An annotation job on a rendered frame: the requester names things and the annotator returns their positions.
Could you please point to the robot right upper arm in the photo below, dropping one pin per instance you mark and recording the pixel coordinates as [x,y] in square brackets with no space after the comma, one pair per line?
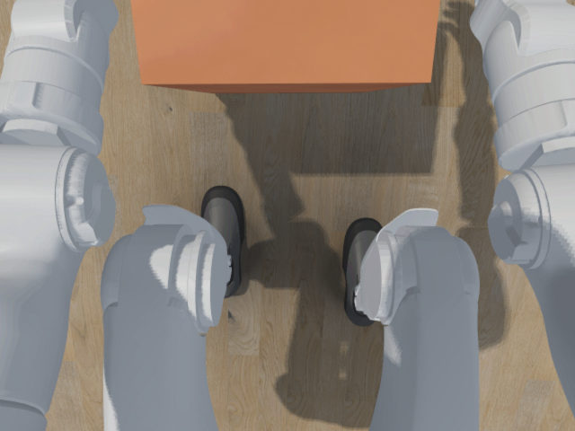
[532,224]

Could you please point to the right robot forearm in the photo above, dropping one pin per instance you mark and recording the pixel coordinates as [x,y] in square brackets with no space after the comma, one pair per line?
[528,58]

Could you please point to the robot right foot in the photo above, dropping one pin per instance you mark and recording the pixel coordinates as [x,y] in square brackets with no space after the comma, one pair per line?
[358,238]

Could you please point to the robot left upper arm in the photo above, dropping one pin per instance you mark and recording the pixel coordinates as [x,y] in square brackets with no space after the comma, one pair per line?
[55,204]

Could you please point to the robot right shin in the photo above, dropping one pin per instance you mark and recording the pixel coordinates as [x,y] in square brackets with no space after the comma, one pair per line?
[419,217]

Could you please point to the carton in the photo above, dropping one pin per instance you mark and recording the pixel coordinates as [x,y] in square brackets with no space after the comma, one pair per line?
[285,46]

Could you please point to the left robot forearm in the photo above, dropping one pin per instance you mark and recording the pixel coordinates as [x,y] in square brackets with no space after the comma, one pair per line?
[54,73]

